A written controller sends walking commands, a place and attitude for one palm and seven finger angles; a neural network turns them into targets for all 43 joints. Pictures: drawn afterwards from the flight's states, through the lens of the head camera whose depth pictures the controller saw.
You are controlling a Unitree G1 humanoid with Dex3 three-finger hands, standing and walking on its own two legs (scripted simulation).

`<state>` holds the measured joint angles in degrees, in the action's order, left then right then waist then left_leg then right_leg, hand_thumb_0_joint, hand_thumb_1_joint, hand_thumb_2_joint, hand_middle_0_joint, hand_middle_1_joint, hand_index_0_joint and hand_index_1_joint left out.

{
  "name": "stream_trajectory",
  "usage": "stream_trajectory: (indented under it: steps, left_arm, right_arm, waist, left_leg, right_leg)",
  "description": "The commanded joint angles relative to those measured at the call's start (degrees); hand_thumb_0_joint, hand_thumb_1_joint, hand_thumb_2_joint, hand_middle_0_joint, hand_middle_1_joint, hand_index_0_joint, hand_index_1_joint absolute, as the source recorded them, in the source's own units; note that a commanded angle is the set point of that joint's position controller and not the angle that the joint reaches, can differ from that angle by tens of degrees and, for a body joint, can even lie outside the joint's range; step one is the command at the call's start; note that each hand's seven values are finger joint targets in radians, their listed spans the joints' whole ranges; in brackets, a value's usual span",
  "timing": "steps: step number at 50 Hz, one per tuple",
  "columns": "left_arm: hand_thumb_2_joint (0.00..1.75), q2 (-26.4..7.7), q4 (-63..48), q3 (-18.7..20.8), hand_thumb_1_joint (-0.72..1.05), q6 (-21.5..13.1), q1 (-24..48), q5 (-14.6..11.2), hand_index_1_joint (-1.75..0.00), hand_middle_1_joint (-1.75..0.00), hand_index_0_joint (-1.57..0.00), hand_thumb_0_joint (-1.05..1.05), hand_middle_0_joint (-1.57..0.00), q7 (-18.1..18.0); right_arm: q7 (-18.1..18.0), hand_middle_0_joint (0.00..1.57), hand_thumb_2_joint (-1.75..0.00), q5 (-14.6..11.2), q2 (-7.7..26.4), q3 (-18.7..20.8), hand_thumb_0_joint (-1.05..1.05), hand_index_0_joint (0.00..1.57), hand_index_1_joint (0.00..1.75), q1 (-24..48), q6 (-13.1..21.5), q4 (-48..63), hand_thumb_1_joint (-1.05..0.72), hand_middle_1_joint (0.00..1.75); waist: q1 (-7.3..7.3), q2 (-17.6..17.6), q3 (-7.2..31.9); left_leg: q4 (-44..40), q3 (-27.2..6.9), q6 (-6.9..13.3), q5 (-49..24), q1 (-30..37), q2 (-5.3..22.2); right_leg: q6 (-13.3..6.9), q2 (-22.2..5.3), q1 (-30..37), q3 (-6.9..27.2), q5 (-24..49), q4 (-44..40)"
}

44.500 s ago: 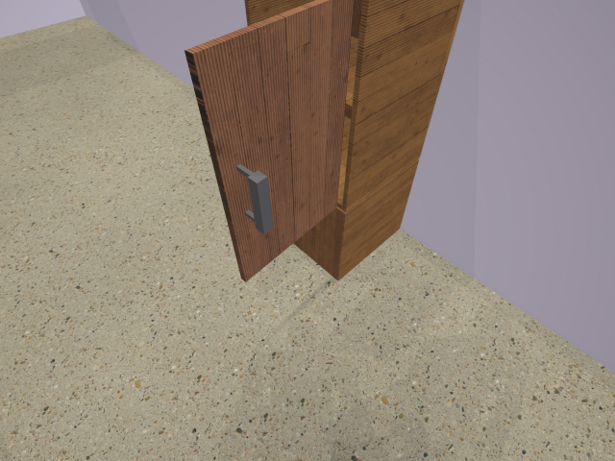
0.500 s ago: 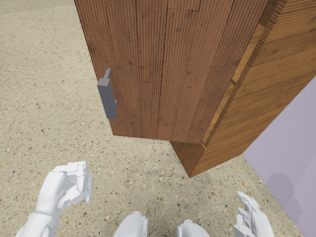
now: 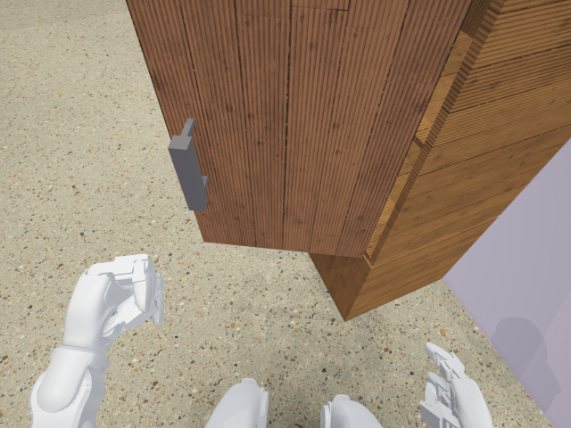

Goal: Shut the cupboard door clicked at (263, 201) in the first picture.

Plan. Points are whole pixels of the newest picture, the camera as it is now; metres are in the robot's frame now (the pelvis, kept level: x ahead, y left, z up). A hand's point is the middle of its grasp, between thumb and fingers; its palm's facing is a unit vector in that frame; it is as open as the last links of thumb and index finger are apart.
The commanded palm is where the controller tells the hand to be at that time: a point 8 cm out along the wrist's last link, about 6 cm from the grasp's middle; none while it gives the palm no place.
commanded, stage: bring the fist close to the handle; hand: left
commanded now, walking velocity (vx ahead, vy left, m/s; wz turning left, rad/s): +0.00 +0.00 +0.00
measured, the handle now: (194, 166) +0.49 +0.19 +0.06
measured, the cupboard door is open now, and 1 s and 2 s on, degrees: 61 61 52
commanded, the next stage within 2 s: push the door shut along its arc in 1.16 s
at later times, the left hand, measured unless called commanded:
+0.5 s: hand (193, 250) +0.33 +0.15 +0.06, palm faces -0.08 -1.00 -0.02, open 3.1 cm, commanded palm +0.32 +0.21 +0.06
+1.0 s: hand (203, 220) +0.38 +0.15 +0.07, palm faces -0.05 -1.00 -0.05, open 3.1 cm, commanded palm +0.35 +0.20 +0.06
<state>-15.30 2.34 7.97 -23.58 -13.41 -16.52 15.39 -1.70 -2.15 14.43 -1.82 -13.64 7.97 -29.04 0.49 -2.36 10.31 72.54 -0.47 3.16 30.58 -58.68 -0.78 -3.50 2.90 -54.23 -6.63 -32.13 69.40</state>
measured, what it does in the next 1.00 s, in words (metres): stands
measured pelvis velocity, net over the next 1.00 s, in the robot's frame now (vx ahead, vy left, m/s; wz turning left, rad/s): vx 0.01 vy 0.00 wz -0.03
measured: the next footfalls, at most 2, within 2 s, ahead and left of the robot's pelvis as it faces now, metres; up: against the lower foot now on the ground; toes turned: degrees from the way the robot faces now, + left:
none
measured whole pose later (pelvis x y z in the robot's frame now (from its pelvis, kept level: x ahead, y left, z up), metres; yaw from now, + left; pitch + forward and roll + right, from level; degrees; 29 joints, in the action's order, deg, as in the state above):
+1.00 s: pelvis +0.01 +0.00 +0.02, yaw -2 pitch +18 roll -1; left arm -13.5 32.5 7.8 -25.6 15.3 -10.3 8.7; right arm 0.7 -1.7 14.7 -0.2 -16.8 1.4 -34.4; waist -2.1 -1.8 9.7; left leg 65.8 2.7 3.4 28.4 -55.3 -0.8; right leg -2.9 2.9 -52.8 -3.1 -30.0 65.0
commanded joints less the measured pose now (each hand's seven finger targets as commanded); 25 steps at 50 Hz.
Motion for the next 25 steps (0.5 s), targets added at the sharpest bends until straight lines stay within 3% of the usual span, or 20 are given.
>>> stream_trajectory:
  steps: [1, 5, 9, 14, 16, 17, 19, 22, 24, 25]
  left_arm:
    - [0.90, -5.64, -8.58, 0.38, 0.90, 1.91, 5.56, -0.49, -1.50, -1.50, -1.30, 0.00, -1.30, 1.58]
    - [0.90, -8.13, -10.38, 3.37, 0.90, 1.02, 13.87, -0.60, -1.50, -1.50, -1.30, 0.00, -1.30, -1.71]
    - [0.90, -6.52, -4.93, 4.03, 0.90, -2.37, 16.34, 0.39, -1.50, -1.50, -1.30, 0.00, -1.30, -5.12]
    - [0.90, -4.47, 1.93, -0.42, 0.90, -1.75, 20.79, 3.07, -1.50, -1.50, -1.30, 0.00, -1.30, -4.14]
    - [0.90, -4.07, 2.71, -1.25, 0.90, -0.56, 23.78, 3.02, -1.50, -1.50, -1.30, 0.00, -1.30, -3.54]
    - [0.90, -5.81, 3.53, 0.63, 0.90, -0.26, 24.71, 2.76, -1.50, -1.50, -1.30, 0.00, -1.30, -3.49]
    - [0.90, -7.03, 2.74, 2.21, 0.90, -0.66, 27.64, 2.19, -1.50, -1.50, -1.30, 0.00, -1.30, -3.80]
    - [0.90, -6.09, 3.64, 1.90, 0.90, -2.20, 34.32, 2.20, -1.50, -1.50, -1.30, 0.00, -1.30, -5.28]
    - [0.90, -5.70, 6.10, 1.99, 0.90, -3.29, 36.28, 2.75, -1.50, -1.50, -1.30, 0.00, -1.30, -6.48]
    - [0.90, -7.15, 7.22, 3.17, 0.90, -3.71, 37.16, 3.22, -1.50, -1.50, -1.30, 0.00, -1.30, -7.07]
  right_arm:
    - [-0.40, 0.20, -0.90, -0.75, 8.42, 3.58, 0.00, 0.20, 0.30, 0.28, 2.46, 9.43, -0.90, 0.30]
    - [-0.93, 0.20, -0.90, -0.27, 8.08, 3.27, 0.00, 0.20, 0.30, 0.67, 2.10, 8.77, -0.90, 0.30]
    - [-0.28, 0.20, -0.90, 0.12, 7.51, 3.33, 0.00, 0.20, 0.30, 0.78, 2.13, 6.92, -0.90, 0.30]
    - [0.32, 0.20, -0.90, -0.09, 8.20, 3.63, 0.00, 0.20, 0.30, 0.15, 1.19, 5.95, -0.90, 0.30]
    - [0.29, 0.20, -0.90, -0.25, 8.43, 3.80, 0.00, 0.20, 0.30, -0.30, 0.85, 5.79, -0.90, 0.30]
    - [0.14, 0.20, -0.90, -0.30, 8.61, 3.92, 0.00, 0.20, 0.30, -0.76, 0.57, 5.52, -0.90, 0.30]
    - [-0.06, 0.20, -0.90, -0.31, 8.57, 3.90, 0.00, 0.20, 0.30, -0.45, 0.29, 5.50, -0.90, 0.30]
    - [-0.14, 0.20, -0.90, -0.12, 8.21, 3.67, 0.00, 0.20, 0.30, -0.41, 0.28, 4.22, -0.90, 0.30]
    - [0.02, 0.20, -0.90, 0.09, 8.22, 3.76, 0.00, 0.20, 0.30, -0.56, 0.19, 3.34, -0.90, 0.30]
    - [0.01, 0.20, -0.90, 0.22, 8.56, 3.89, 0.00, 0.20, 0.30, -1.14, 0.08, 2.87, -0.90, 0.30]
  waist:
    - [-1.15, -0.81, 13.76]
    - [-1.41, 1.06, 12.87]
    - [-1.21, 1.44, 11.57]
    - [-1.93, -0.42, 12.23]
    - [-2.34, -0.28, 13.75]
    - [-2.14, 1.67, 14.50]
    - [-1.71, 1.35, 16.28]
    - [-2.29, -0.77, 16.54]
    - [-2.58, -0.16, 15.87]
    - [-2.40, 0.34, 16.33]
  left_leg:
    - [-13.41, -3.98, -1.03, -11.41, 10.93, 0.96]
    - [-13.30, -3.95, -0.92, -11.32, 10.69, 1.07]
    - [-13.70, -3.78, -1.33, -9.80, 10.25, 1.12]
    - [-14.55, -3.36, -1.23, -9.77, 11.37, 1.12]
    - [-14.72, -3.50, -1.03, -10.50, 12.70, 1.18]
    - [-14.76, -3.47, -1.02, -11.15, 12.60, 1.17]
    - [-14.91, -3.26, -1.09, -12.28, 13.23, 1.12]
    - [-14.74, -3.55, -1.38, -13.60, 15.03, 1.28]
    - [-14.64, -3.55, -1.41, -13.03, 14.96, 1.34]
    - [-14.57, -3.76, -1.49, -14.05, 15.12, 1.38]
  right_leg:
    - [1.42, -1.08, 10.90, 7.65, 11.47, -13.14]
    - [1.34, -0.91, 11.25, 7.73, 11.10, -13.52]
    - [1.21, -0.91, 9.12, 7.16, 9.36, -12.89]
    - [1.30, -1.31, 8.53, 7.28, 10.27, -13.05]
    - [1.50, -1.37, 9.14, 7.40, 11.53, -13.49]
    - [1.56, -1.36, 10.51, 7.55, 12.37, -13.73]
    - [1.52, -1.45, 11.84, 7.73, 13.43, -13.72]
    - [1.36, -1.31, 10.11, 7.00, 14.91, -12.74]
    - [1.39, -1.26, 8.96, 6.83, 14.20, -12.68]
    - [1.19, -1.14, 9.26, 6.71, 15.20, -12.24]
